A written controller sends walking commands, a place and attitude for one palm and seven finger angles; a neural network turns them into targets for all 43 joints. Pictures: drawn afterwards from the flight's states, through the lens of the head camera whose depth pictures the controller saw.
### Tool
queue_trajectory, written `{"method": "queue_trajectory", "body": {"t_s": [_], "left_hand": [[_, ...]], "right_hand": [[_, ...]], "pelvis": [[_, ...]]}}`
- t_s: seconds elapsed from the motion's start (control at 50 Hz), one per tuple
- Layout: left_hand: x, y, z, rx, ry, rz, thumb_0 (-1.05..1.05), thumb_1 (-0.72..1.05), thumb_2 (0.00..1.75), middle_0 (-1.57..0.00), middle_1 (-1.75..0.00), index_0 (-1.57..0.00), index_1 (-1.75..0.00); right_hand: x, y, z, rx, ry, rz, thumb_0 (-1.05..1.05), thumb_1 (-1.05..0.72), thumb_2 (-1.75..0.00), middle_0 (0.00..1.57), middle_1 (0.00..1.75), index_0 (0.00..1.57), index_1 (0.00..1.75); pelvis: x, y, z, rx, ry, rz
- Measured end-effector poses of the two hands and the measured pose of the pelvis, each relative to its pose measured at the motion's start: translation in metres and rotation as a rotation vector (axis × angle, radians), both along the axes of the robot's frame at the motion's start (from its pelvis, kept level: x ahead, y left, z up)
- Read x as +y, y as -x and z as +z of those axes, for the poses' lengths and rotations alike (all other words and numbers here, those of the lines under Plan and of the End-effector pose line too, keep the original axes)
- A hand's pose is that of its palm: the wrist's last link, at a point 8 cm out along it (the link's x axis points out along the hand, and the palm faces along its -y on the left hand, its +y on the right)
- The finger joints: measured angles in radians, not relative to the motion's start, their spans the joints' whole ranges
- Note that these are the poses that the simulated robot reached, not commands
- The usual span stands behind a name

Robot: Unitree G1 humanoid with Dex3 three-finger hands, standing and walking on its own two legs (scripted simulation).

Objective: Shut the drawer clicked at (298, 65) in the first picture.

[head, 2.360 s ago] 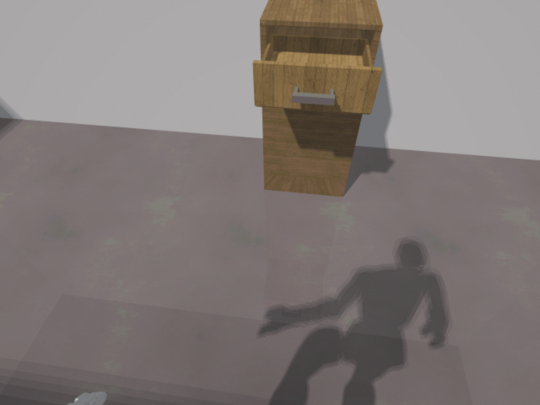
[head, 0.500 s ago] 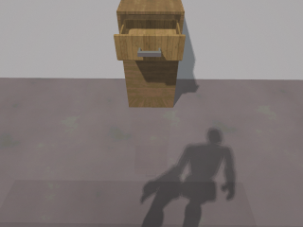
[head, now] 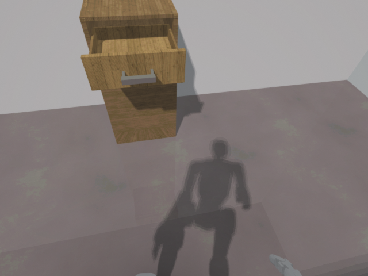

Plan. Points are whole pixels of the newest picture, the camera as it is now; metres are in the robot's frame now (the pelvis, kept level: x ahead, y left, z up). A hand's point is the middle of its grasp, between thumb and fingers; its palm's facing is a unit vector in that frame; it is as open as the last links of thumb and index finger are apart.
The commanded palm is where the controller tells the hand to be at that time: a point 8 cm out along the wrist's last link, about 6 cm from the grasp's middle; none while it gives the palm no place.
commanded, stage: walk to a spot facing it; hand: left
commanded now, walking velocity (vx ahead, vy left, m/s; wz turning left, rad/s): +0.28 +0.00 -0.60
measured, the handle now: (138, 76) +0.75 +0.28 -0.01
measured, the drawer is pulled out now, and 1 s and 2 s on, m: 0.29 0.29 0.29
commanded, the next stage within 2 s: turn to face it in 1.24 s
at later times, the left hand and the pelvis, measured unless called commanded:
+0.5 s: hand (171, 184) +0.39 +0.09 -0.14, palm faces -0.39 -0.89 -0.24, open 7.4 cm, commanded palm none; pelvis +0.15 -0.03 -0.01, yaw -19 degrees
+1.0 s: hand (157, 181) +0.41 +0.14 -0.17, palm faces -0.51 -0.85 -0.17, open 7.4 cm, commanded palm none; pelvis +0.26 +0.00 +0.01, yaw -37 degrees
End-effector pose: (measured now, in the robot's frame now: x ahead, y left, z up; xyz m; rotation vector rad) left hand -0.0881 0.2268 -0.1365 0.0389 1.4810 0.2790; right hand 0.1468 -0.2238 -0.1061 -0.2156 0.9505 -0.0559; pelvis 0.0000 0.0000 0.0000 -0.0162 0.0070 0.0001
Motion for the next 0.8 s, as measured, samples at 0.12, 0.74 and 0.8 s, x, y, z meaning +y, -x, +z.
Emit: {"method": "queue_trajectory", "body": {"t_s": [0.12,0.74,0.8], "left_hand": [[0.056,-0.121,-0.005,-0.103,-0.038,-0.167,0.01,0.91,0.9,-0.2,-0.3,-0.2,-0.3],[-0.088,-0.478,0.01,-0.319,0.07,-0.693,0.0,0.9,0.9,-0.2,-0.3,-0.2,-0.3],[-0.072,-0.481,0.0,-0.278,0.077,-0.675,0.0,0.9,0.9,-0.2,-0.3,-0.2,-0.3]], "right_hand": [[0.01,0.02,-0.001,0.036,0.01,-0.145,0.0,-0.9,-0.9,0.21,0.3,0.2,0.3],[-0.051,-0.007,-0.012,0.196,-0.02,-0.618,0.0,-0.91,-0.9,0.2,0.29,0.2,0.3],[-0.049,-0.04,-0.005,0.135,0.005,-0.618,0.0,-0.91,-0.9,0.2,0.29,0.2,0.3]], "pelvis": [[0.017,-0.034,0.001,-0.022,-0.016,-0.103],[-0.025,-0.202,0.005,-0.005,-0.008,-0.472],[-0.017,-0.219,0.003,-0.003,0.0,-0.509]]}}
